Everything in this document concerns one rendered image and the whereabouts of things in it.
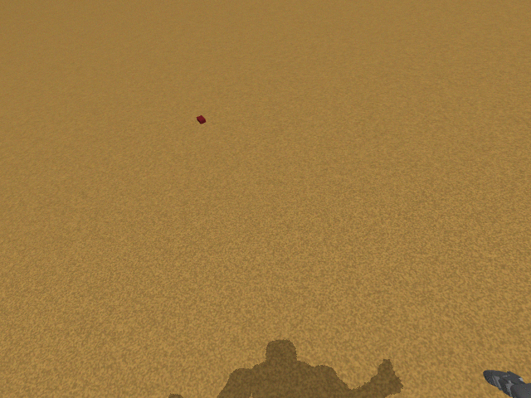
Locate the right robot hand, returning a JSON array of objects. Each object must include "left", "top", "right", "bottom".
[{"left": 483, "top": 370, "right": 531, "bottom": 398}]

